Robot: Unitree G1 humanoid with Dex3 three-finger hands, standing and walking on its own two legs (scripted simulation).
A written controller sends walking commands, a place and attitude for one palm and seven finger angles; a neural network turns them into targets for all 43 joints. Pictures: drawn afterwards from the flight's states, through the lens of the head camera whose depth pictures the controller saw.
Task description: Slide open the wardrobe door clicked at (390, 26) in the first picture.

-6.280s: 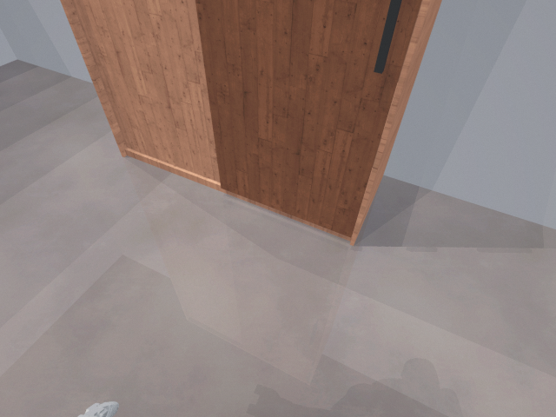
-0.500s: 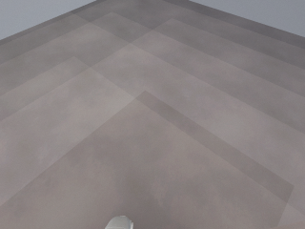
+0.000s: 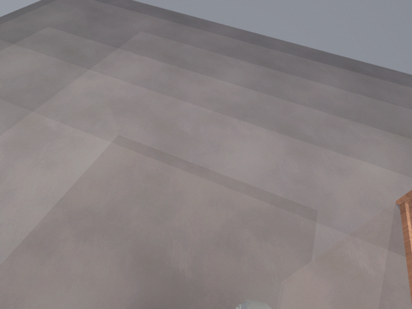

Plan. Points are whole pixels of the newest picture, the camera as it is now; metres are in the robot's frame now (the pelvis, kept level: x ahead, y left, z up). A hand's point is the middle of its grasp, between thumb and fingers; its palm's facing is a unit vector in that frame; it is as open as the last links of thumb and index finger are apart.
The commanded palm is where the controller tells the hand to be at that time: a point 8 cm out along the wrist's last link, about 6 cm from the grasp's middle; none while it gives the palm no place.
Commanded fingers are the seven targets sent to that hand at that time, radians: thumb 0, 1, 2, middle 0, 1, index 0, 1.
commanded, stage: turn to face it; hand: right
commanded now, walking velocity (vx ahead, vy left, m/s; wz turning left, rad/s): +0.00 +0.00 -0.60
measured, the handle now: out of the picture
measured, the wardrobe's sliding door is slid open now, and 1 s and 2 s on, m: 0.00 0.00 0.00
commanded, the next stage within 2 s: none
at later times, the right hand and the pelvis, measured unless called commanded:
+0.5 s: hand out of the picture +0.03 -0.27 -0.16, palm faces +0.33 +0.90 -0.27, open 7.4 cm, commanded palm none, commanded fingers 0.00 -0.90 -0.90 0.20 0.30 0.20 0.30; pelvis +0.00 -0.03 +0.00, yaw -17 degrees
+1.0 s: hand out of the picture -0.06 -0.18 -0.15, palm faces +0.60 +0.76 -0.27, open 7.4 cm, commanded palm none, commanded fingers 0.00 -0.90 -0.90 0.20 0.30 0.20 0.30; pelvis +0.01 +0.02 +0.00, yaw -37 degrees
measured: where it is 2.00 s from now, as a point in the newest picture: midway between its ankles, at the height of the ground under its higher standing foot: outside the picture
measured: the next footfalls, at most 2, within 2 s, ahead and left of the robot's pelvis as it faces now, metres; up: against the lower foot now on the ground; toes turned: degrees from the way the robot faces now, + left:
right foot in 0.18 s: +0.00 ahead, -0.15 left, +0.00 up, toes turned -14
left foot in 0.64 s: +0.10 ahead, +0.09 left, +0.00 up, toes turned -20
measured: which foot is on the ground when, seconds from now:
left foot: down 0.00-0.18, up 0.20-0.62, down 0.64-1.00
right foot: up 0.00-0.16, down 0.18-0.64, up 0.66-1.00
